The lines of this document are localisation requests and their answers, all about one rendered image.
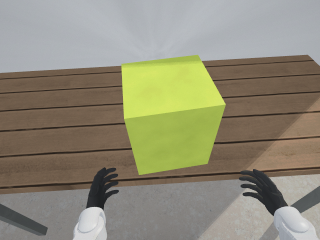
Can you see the robot right hand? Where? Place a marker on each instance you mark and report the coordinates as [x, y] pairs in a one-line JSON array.
[[267, 192]]

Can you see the robot left hand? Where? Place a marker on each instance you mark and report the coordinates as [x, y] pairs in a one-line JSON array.
[[97, 195]]

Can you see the right robot forearm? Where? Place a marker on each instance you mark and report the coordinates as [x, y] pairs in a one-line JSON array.
[[292, 226]]

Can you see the table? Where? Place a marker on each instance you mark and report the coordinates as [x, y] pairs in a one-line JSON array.
[[59, 127]]

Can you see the carton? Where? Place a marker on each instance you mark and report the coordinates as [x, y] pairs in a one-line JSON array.
[[172, 112]]

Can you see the left robot forearm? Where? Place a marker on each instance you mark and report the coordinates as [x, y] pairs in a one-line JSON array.
[[91, 225]]

